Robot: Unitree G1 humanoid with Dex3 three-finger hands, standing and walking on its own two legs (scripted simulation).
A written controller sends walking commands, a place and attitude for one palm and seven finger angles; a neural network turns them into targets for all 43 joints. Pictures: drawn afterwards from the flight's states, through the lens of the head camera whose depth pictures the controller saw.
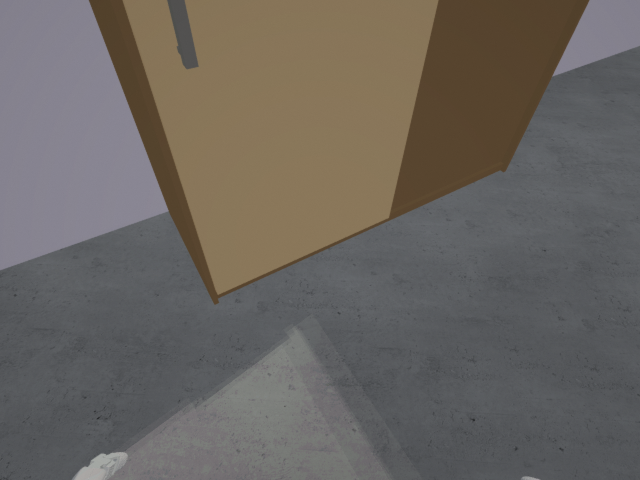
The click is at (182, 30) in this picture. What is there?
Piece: wardrobe's sliding door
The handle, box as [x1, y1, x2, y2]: [167, 0, 198, 68]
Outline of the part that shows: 167,0 177,38 177,49 181,55 182,62 186,68 198,66 184,0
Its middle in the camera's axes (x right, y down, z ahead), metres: -0.27 -0.43 +0.68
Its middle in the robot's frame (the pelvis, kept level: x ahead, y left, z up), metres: +0.82 +0.32 +0.24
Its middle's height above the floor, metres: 1.00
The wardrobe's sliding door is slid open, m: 0.00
